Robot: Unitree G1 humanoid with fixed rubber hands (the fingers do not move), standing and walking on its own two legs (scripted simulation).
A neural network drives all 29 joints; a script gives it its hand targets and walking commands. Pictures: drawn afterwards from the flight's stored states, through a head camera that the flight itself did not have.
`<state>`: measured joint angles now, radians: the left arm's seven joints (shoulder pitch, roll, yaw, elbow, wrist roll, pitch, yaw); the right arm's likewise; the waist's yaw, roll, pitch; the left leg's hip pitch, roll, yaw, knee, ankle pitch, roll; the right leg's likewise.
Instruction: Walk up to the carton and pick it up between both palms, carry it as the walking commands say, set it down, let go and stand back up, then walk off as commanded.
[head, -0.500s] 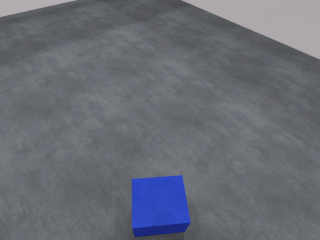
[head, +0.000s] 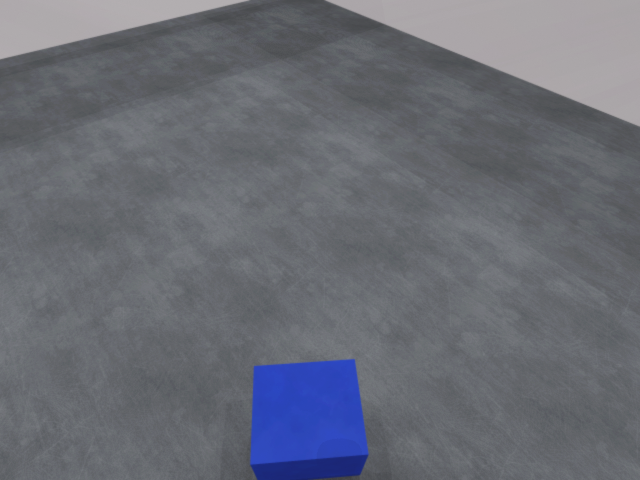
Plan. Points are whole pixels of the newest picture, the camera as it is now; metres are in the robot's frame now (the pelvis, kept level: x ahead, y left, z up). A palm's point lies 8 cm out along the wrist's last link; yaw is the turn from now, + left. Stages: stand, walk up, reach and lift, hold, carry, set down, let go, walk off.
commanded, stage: walk up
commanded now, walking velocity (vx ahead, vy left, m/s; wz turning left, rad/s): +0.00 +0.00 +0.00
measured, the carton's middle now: (307, 421) +0.41 +0.02 -0.67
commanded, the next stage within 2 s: stand in 0.50 s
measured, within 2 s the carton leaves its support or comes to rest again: neither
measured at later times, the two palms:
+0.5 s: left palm out of the picture -0.03 +0.24 -0.14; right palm out of the picture -0.02 -0.20 -0.14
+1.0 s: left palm out of the picture +0.15 +0.24 -0.12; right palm out of the picture +0.14 -0.20 -0.12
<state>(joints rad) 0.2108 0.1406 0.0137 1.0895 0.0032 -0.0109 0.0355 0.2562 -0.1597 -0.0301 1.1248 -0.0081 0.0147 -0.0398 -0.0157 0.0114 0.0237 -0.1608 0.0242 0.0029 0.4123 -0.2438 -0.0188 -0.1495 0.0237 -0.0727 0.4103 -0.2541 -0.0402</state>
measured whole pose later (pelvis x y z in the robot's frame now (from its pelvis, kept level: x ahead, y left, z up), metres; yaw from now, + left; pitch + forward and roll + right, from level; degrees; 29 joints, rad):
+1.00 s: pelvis -0.02 +0.03 -0.02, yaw -1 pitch +9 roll -1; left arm 0.01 0.15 0.00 0.50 -0.02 0.70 0.03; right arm -0.02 -0.22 -0.02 0.58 0.03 0.67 0.03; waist 0.01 0.01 -0.05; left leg -0.51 0.00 0.03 0.67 -0.33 0.03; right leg -0.49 -0.01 -0.03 0.65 -0.31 0.00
